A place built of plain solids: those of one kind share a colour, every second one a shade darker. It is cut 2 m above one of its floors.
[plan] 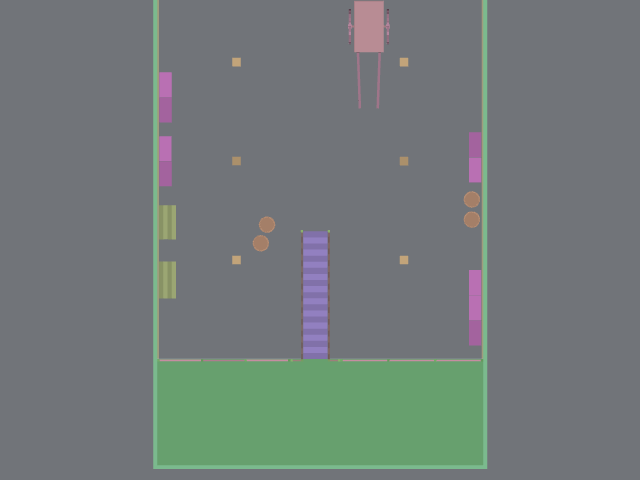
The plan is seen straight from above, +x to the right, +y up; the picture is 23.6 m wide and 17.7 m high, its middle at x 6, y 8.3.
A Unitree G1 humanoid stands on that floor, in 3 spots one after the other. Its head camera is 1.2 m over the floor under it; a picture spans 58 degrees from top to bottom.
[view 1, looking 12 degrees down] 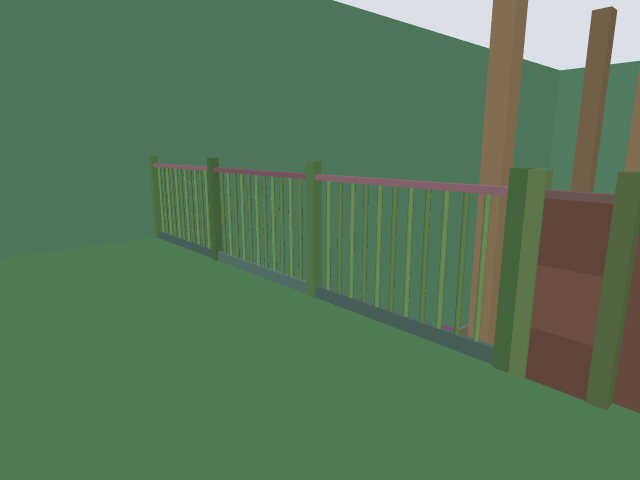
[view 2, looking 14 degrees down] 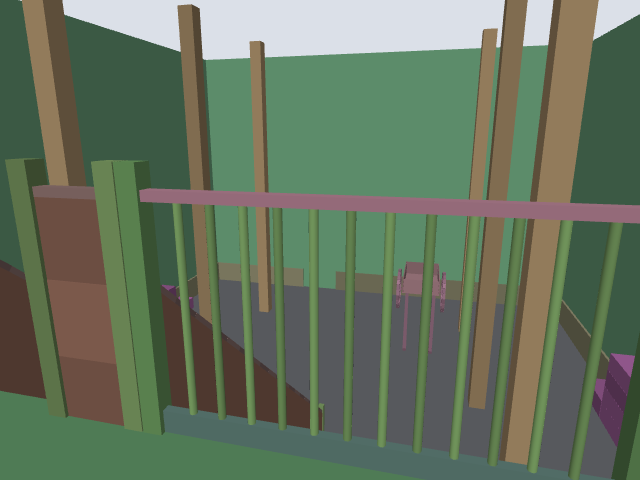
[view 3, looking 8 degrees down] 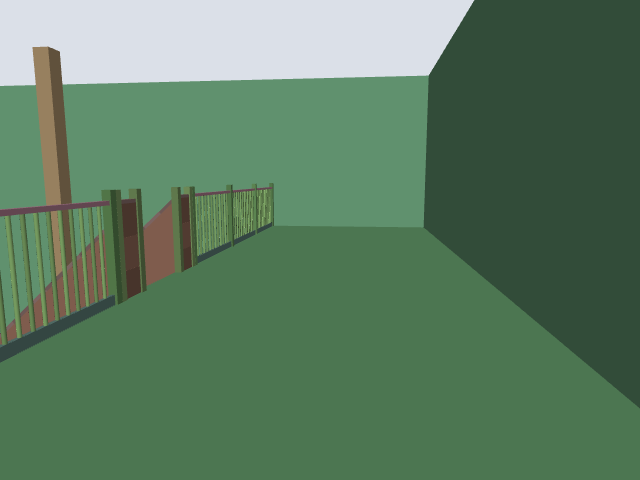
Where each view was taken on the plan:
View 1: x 5.83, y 1.61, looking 138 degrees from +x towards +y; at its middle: guard_newel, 3.48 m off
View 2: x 7.83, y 2.50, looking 104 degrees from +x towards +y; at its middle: wall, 15.74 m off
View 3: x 1.00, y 1.46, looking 6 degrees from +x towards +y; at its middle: loft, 8.62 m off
